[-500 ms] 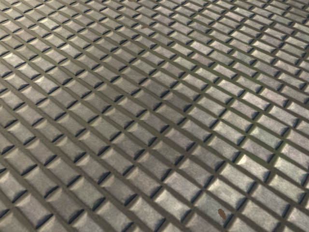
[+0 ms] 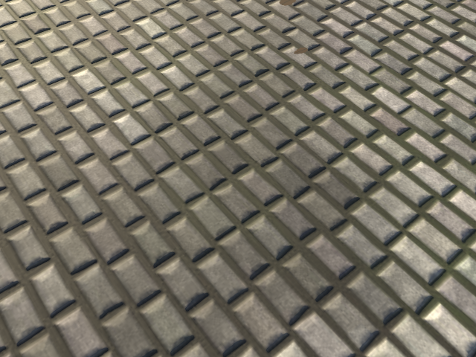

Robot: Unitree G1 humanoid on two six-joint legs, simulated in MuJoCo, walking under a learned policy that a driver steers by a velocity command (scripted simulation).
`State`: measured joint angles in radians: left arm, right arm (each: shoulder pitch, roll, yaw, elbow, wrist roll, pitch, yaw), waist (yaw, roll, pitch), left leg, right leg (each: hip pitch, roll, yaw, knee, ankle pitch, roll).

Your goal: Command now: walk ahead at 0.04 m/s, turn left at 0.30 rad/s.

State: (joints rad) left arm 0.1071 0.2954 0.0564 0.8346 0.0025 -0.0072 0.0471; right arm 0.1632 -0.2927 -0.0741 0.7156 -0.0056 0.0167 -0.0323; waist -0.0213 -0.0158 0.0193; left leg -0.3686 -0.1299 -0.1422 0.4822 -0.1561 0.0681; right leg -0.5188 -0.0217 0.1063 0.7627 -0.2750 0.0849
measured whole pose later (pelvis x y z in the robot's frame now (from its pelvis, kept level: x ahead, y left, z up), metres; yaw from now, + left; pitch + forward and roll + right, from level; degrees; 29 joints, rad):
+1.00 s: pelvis +0.03 +0.00 +0.00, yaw +2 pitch -2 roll +0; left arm 0.20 0.24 0.04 1.07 0.00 0.00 0.04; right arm 0.22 -0.22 -0.03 0.97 0.00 -0.01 -0.02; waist 0.02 -0.01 0.04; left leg -0.17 -0.03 -0.04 0.50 -0.30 0.01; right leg -0.21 -0.04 0.05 0.49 -0.25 0.06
